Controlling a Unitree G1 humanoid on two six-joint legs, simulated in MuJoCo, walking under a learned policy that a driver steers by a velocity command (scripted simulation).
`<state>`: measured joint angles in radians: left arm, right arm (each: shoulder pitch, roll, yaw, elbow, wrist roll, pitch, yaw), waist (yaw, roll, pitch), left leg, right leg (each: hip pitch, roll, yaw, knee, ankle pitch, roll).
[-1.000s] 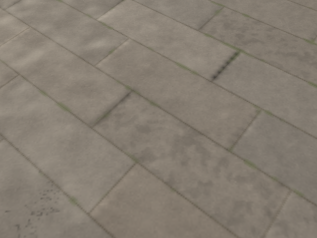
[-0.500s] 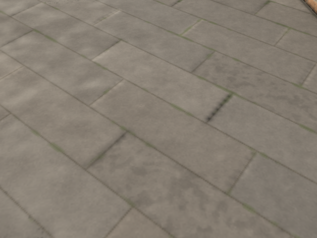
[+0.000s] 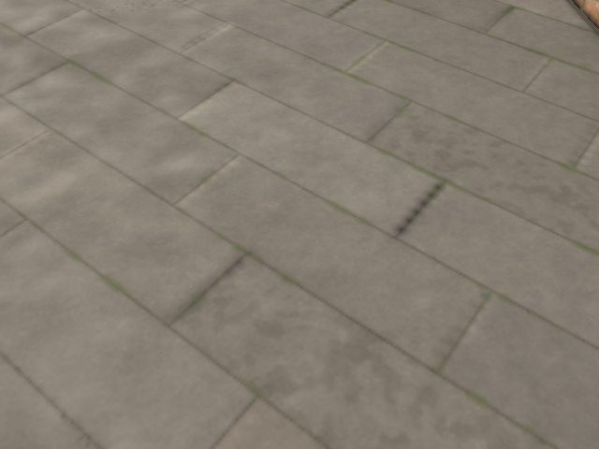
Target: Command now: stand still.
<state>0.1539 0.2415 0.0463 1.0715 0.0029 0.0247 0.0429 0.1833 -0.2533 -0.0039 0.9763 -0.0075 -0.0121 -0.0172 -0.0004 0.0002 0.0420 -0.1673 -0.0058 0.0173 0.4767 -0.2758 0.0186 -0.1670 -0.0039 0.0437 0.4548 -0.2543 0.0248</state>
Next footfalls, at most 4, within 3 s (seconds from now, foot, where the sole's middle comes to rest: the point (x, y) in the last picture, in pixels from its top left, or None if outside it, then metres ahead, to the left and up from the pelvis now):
0.38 right None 0.08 -0.14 -0.78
0.84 left None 0.45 0.09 -0.78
1.38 right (369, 348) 0.77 -0.14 -0.78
1.92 left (256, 270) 1.01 0.15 -0.78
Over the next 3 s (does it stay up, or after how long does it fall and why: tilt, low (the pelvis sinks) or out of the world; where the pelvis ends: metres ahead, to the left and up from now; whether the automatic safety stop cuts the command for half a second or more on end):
stays up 1.16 0.15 0.00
